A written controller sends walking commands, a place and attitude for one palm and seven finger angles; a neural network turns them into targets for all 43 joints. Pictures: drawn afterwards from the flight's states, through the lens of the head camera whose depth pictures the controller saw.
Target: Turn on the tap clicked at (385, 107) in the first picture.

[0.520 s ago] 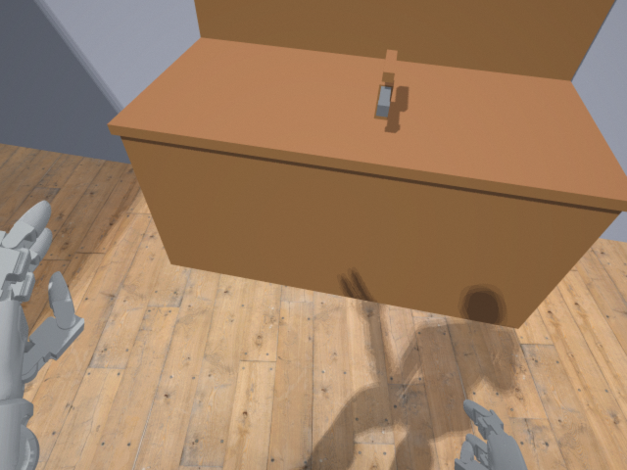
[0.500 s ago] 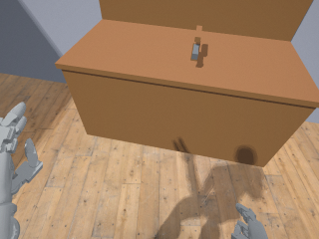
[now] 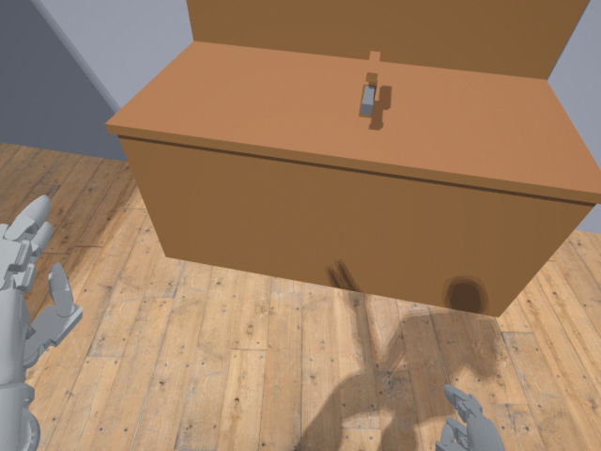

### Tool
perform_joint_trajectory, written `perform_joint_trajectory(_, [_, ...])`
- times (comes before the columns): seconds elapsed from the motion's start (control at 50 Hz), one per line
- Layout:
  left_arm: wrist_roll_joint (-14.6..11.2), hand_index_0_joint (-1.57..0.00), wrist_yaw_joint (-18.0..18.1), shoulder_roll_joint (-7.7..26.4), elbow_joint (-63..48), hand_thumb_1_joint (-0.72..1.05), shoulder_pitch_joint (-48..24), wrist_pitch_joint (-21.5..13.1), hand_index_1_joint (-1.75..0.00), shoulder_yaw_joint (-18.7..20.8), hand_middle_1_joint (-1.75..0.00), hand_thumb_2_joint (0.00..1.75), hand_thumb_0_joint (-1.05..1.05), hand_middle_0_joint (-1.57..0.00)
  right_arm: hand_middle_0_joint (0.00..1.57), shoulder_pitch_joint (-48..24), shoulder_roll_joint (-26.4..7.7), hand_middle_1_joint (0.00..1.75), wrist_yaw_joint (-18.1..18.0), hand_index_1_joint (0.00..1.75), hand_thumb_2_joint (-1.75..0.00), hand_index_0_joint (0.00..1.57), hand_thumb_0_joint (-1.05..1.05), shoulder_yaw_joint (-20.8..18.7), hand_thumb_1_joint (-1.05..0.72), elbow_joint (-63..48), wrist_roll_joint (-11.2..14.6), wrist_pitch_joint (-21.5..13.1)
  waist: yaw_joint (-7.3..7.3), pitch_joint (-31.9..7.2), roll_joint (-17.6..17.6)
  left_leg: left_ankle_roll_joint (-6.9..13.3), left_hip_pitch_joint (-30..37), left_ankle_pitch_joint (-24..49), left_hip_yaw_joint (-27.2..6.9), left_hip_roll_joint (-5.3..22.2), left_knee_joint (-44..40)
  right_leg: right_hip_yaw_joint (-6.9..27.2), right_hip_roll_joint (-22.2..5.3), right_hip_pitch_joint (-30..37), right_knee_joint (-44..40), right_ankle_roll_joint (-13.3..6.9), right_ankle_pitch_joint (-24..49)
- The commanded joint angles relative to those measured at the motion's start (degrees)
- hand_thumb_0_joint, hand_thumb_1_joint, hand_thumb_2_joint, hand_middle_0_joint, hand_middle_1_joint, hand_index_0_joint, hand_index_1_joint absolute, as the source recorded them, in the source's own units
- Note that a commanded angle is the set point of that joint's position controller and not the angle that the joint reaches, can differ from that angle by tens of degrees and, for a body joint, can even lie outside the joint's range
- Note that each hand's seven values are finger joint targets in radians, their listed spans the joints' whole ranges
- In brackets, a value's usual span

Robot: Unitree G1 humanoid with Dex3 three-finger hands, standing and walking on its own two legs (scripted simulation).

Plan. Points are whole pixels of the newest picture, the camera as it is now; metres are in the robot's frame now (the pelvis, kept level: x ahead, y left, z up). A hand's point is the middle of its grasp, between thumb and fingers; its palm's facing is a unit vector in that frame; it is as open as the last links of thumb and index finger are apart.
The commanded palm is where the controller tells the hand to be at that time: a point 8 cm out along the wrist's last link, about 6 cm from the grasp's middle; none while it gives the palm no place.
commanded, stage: turn to face it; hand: left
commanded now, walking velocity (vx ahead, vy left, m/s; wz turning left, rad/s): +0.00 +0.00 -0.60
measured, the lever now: (366, 107) +0.89 -0.11 +0.02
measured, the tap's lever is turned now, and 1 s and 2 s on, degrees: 0 0 0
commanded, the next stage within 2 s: take the last steps up to it in 0.86 s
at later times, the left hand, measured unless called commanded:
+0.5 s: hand (151, 303) +0.23 +0.17 +0.15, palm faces +0.28 -0.88 -0.39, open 7.4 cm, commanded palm +0.18 +0.23 +0.17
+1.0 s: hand (261, 301) +0.23 +0.06 +0.16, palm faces -0.05 -0.89 -0.45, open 7.4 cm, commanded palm +0.20 +0.14 +0.17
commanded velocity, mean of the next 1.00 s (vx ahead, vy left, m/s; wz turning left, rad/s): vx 0.02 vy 0.00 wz -0.45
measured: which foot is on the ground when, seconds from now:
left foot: down 0.00-0.80, up 0.82-1.00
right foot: down 0.00-0.60, up 0.62-0.78, down 0.80-1.00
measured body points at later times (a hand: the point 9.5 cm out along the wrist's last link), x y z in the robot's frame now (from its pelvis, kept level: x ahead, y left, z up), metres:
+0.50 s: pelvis -0.03 -0.02 -0.02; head +0.00 -0.04 +0.43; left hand +0.21 +0.22 +0.18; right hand +0.11 -0.28 -0.11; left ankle +0.03 +0.11 -0.74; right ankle +0.04 -0.13 -0.74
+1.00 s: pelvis -0.07 -0.04 -0.01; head -0.05 -0.07 +0.44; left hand +0.23 +0.11 +0.19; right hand -0.03 -0.33 -0.11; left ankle -0.02 +0.09 -0.70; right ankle -0.05 -0.13 -0.74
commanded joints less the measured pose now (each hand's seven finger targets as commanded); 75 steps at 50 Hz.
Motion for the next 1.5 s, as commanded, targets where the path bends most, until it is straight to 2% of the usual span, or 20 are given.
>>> perform_joint_trajectory(0.0, [-0.3, -0.20, 0.9, 9.6, -12.8, 0.90, -4.1, -3.9, -0.30, 6.4, -0.30, 0.90, 0.00, -0.20, 0.20, -5.9, -6.6, 0.30, -0.8, 0.30, -0.90, 0.20, 0.00, -2.5, -0.90, -9.0, -0.1, -2.8, 0.14, -5.3, 2.3, -0.6, -2.9, -2.6, -1.0, 2.6, -7.5, 1.0, -0.3, 4.7, -2.3, -0.8, 2.2])
perform_joint_trajectory(0.32, [-1.5, -0.20, 1.4, 9.9, -17.2, 0.90, -5.0, -3.0, -0.30, 8.3, -0.30, 0.90, 0.00, -0.20, 0.20, -6.7, -6.2, 0.30, 0.4, 0.30, -0.90, 0.20, 0.00, -3.5, -0.90, -12.2, 0.7, -1.2, 1.49, -5.4, 3.8, 0.9, -4.5, -10.8, 0.6, 10.6, 1.6, 8.3, -0.6, -9.6, 13.5, -2.1, -0.5])
perform_joint_trajectory(0.44, [-1.7, -0.20, 1.9, 11.5, -17.9, 0.90, -3.6, -2.8, -0.30, 10.1, -0.30, 0.90, 0.00, -0.20, 0.20, -5.2, -4.5, 0.30, 2.0, 0.30, -0.90, 0.20, 0.00, -3.4, -0.90, -11.3, -0.2, 0.7, 0.30, -7.5, -9.6, -3.0, -1.6, -15.0, 2.2, 1.4, 14.6, 29.6, -9.8, -12.8, -1.9, -8.6, 0.0])
perform_joint_trajectory(0.54, [-1.7, -0.20, 1.4, 11.2, -18.0, 0.90, -2.5, -3.1, -0.30, 10.5, -0.30, 0.90, 0.00, -0.20, 0.20, -7.2, -5.9, 0.30, 1.6, 0.30, -0.90, 0.20, 0.00, -3.8, -0.90, -11.8, 0.3, 2.4, 0.72, -10.0, -2.1, 0.3, 7.4, -7.1, -1.3, 7.3, 1.9, 18.7, -1.6, -15.4, 7.7, -3.6, -0.5])
perform_joint_trajectory(0.6, [-1.7, -0.20, 0.9, 10.4, -16.7, 0.90, 0.1, -3.1, -0.30, 10.7, -0.30, 0.90, 0.00, -0.20, 0.20, -8.4, -6.6, 0.30, 0.9, 0.30, -0.90, 0.20, 0.00, -3.7, -0.90, -13.0, 1.1, 1.6, 1.36, -6.5, 15.7, 7.7, -3.3, -19.0, -11.7, 22.8, -11.6, 4.4, 3.3, -16.8, 35.6, 0.4, -17.0])
perform_joint_trajectory(0.62, [-1.6, -0.20, 0.7, 9.9, -16.3, 0.90, -0.3, -3.4, -0.30, 9.9, -0.30, 0.90, 0.00, -0.20, 0.20, -6.7, -6.1, 0.30, 0.9, 0.30, -0.90, 0.20, 0.00, -3.8, -0.90, -12.5, 0.9, 0.9, 1.19, -4.4, 14.3, 9.8, -5.4, -15.0, -11.6, 25.3, -12.0, 1.5, 0.2, -16.7, 40.2, 1.2, -17.4])
perform_joint_trajectory(0.72, [-0.8, -0.20, 0.7, 8.4, -14.8, 0.90, -6.9, -3.6, -0.30, 5.7, -0.30, 0.90, 0.00, -0.20, 0.20, -3.9, -7.8, 0.30, 1.8, 0.30, -0.90, 0.20, 0.00, -3.5, -0.90, -10.7, 0.8, -2.6, 0.73, -2.5, 9.1, 2.6, -4.0, 2.1, 4.3, 19.2, 1.4, -7.0, -1.1, -6.5, 19.1, 1.6, -14.6])
perform_joint_trajectory(0.76, [0.1, -0.20, 0.7, 10.1, -13.0, 0.90, -9.4, -3.5, -0.30, 6.2, -0.30, 0.90, 0.00, -0.20, 0.20, -3.7, -7.8, 0.30, 2.1, 0.30, -0.90, 0.20, 0.00, -3.7, -0.90, -10.8, 0.8, -3.2, 0.29, -0.6, -0.9, -1.0, -6.6, -4.9, 7.3, 11.8, 14.4, 0.6, -3.5, -4.4, 4.2, -1.8, -1.4])
perform_joint_trajectory(0.78, [0.0, -0.20, 1.2, 12.2, -13.8, 0.90, -10.6, -3.9, -0.30, 7.8, -0.30, 0.90, 0.00, -0.20, 0.20, -5.0, -6.1, 0.30, 1.9, 0.30, -0.90, 0.20, 0.00, -3.2, -0.90, -11.7, 0.8, -3.1, -0.01, -1.9, -13.9, -3.5, -13.6, -16.0, 8.2, 4.6, 24.5, 18.2, -13.4, -2.5, -0.1, -6.9, 14.0])
perform_joint_trajectory(0.82, [-1.2, -0.20, 2.0, 14.0, -13.4, 0.90, -5.5, -3.2, -0.30, 10.3, -0.30, 0.90, 0.00, -0.20, 0.20, -5.2, -6.3, 0.30, 1.9, 0.30, -0.90, 0.20, 0.00, -3.7, -0.90, -10.9, 0.3, -2.6, 1.14, -6.0, -13.2, -4.0, -17.2, -19.0, -1.8, 2.4, 40.0, 30.3, -18.4, -0.7, -4.7, -11.9, 10.2])
perform_joint_trajectory(0.92, [-1.8, -0.20, 1.6, 14.0, -17.4, 0.90, 3.0, -5.6, -0.30, 13.3, -0.30, 0.90, 0.00, -0.20, 0.20, -6.2, -4.7, 0.30, 2.0, 0.30, -0.90, 0.20, 0.00, -2.2, -0.90, -10.3, 0.1, 0.5, 0.18, -10.6, -6.0, -3.6, -13.3, -13.8, -1.6, 2.0, 27.9, 16.0, -13.3, 4.3, -1.1, -11.3, 15.8])
perform_joint_trajectory(1.04, [-1.1, -0.20, 1.9, 11.8, -15.6, 0.90, 1.1, -5.0, -0.30, 9.4, -0.30, 0.90, 0.00, -0.20, 0.20, -4.2, -6.5, 0.30, 0.7, 0.30, -0.90, 0.20, 0.00, -2.5, -0.90, -9.4, 0.0, -0.2, -1.01, -9.1, -2.0, 0.4, 6.3, -10.2, 1.9, 1.1, -3.6, 13.7, -7.7, -6.8, -3.4, -7.3, -21.0])
perform_joint_trajectory(1.1, [-0.4, -0.20, 1.9, 11.4, -14.2, 0.90, -0.6, -5.3, -0.30, 8.9, -0.30, 0.90, 0.00, -0.20, 0.20, -5.0, -7.9, 0.30, -0.4, 0.30, -0.90, 0.20, 0.00, -2.9, -0.90, -9.0, 0.0, -0.4, -1.09, -3.6, 16.4, 10.7, 5.6, -26.1, -24.2, 21.1, -17.4, -2.6, 3.2, -18.5, 25.9, -1.8, -19.7])
perform_joint_trajectory(1.16, [0.9, -0.20, 1.0, 10.0, -12.2, 0.90, -4.2, -4.2, -0.30, 6.2, -0.30, 0.90, 0.00, -0.20, 0.20, -5.5, -7.1, 0.30, -0.6, 0.30, -0.90, 0.20, 0.00, -2.9, -0.90, -7.1, 0.3, -1.4, -0.96, 2.3, 9.8, 11.3, -0.9, -23.6, -15.8, 18.1, -15.3, -4.0, -1.0, -19.0, 32.1, -1.0, -15.1])
perform_joint_trajectory(1.28, [1.5, -0.20, 1.5, 10.1, -13.5, 0.90, -9.4, -3.1, -0.30, 4.7, -0.30, 0.90, 0.00, -0.20, 0.20, -5.6, -8.2, 0.30, -0.9, 0.30, -0.90, 0.20, 0.00, -2.9, -0.90, -6.1, -0.4, -2.4, -0.85, 0.9, 10.9, 5.5, -7.0, -12.2, -3.4, 12.5, -4.0, -11.9, -0.3, 2.8, 5.2, -0.6, -12.1])
perform_joint_trajectory(1.3, [1.6, -0.20, 1.6, 10.8, -13.1, 0.90, -9.1, -3.2, -0.30, 5.7, -0.30, 0.90, 0.00, -0.20, 0.20, -5.3, -7.9, 0.30, -0.8, 0.30, -0.90, 0.20, 0.00, -3.1, -0.90, -6.0, -0.4, -2.4, -0.69, -0.9, 7.3, 4.2, -10.2, -12.2, -0.7, 10.4, 2.5, -8.4, -2.3, 8.4, 1.7, -2.0, -11.5])
perform_joint_trajectory(1.34, [1.2, -0.20, 2.3, 15.0, -12.5, 0.90, -8.7, -3.2, -0.30, 9.6, -0.30, 0.90, 0.00, -0.20, 0.20, -6.1, -6.2, 0.30, -0.3, 0.30, -0.90, 0.20, 0.00, -3.3, -0.90, -6.9, -0.1, -2.2, 0.42, -3.8, -16.8, -0.1, -26.0, -19.9, 5.0, 0.3, 31.3, 26.2, -23.0, 14.9, -9.4, -12.5, -17.0])
perform_joint_trajectory(1.36, [0.7, -0.20, 2.0, 14.8, -12.7, 0.90, -9.4, -3.7, -0.30, 9.7, -0.30, 0.90, 0.00, -0.20, 0.20, -6.8, -8.6, 0.30, 0.3, 0.30, -0.90, 0.20, 0.00, -4.6, -0.90, -6.6, -0.4, -2.1, 0.46, -3.8, -13.1, -0.7, -25.3, -17.9, -1.9, 1.6, 38.7, 30.7, -24.7, 10.8, -12.7, -12.5, -24.7])
perform_joint_trajectory(1.4, [0.1, -0.20, 1.3, 14.2, -12.8, 0.90, -3.2, -4.6, -0.30, 10.2, -0.30, 0.90, 0.00, -0.20, 0.20, -6.2, -6.4, 0.30, 0.5, 0.30, -0.90, 0.20, 0.00, -3.3, -0.90, -5.3, -0.3, -1.1, -0.27, -0.7, -4.2, -1.3, -26.1, -11.0, -3.8, 4.3, 42.5, 22.9, -23.2, 6.6, -11.4, -13.9, -18.3])
perform_joint_trajectory(1.48, [-0.1, -0.20, 1.1, 12.9, -13.1, 0.90, -0.7, -6.1, -0.30, 10.5, -0.30, 0.90, 0.00, -0.20, 0.20, -6.6, -5.6, 0.30, 0.4, 0.30, -0.90, 0.20, 0.00, -2.8, -0.90, -5.5, -0.4, 0.2, -0.93, -3.3, -5.2, -1.9, -22.4, -5.6, -0.7, 5.7, 32.1, 6.1, -18.7, 7.1, -8.5, -11.0, 0.9])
